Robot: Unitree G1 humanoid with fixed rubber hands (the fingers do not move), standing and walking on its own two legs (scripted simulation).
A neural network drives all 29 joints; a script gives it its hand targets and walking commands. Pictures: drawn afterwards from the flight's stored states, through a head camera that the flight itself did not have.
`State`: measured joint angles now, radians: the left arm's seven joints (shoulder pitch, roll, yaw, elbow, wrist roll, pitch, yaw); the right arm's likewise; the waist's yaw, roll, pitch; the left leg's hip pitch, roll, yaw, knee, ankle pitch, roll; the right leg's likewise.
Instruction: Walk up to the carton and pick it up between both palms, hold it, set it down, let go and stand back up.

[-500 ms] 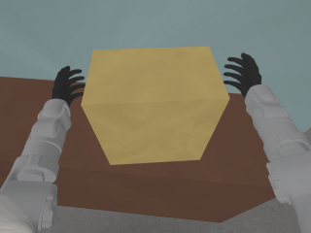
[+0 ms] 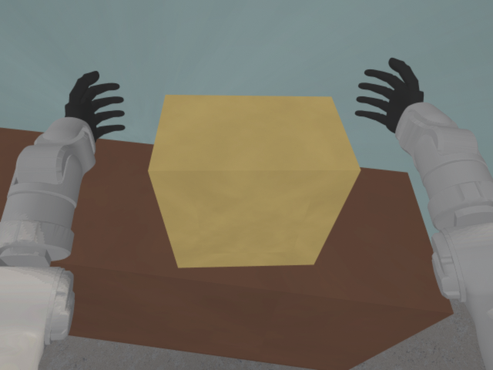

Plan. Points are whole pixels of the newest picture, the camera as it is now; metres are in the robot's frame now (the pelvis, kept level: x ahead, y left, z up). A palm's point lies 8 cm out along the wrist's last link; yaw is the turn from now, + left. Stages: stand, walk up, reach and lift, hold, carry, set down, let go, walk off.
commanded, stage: set down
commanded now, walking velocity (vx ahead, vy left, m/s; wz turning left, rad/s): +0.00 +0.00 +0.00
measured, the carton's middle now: (248, 189) +0.43 +0.04 +0.06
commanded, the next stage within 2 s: none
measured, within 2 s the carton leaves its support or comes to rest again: neither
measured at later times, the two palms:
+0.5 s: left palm (68, 119) +0.39 +0.29 +0.21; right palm (425, 118) +0.46 -0.20 +0.22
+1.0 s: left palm (75, 176) +0.34 +0.28 +0.15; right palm (426, 183) +0.40 -0.22 +0.15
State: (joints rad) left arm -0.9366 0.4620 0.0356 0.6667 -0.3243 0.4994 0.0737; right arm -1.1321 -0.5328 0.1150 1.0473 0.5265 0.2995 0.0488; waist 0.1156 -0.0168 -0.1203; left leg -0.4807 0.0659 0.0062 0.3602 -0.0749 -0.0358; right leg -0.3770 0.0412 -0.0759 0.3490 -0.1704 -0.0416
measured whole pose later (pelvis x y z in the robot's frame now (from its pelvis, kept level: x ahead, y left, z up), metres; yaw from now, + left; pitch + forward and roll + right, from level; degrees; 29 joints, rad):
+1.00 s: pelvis +0.00 +0.00 +0.00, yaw -1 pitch +4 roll +0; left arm -0.44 0.38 0.24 0.09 -0.24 0.68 0.06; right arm -0.58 -0.51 0.04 0.48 0.51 0.37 0.05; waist 0.05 -0.02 -0.05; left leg -0.30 0.05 0.02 0.32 -0.09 -0.03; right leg -0.22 0.03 -0.04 0.34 -0.19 -0.04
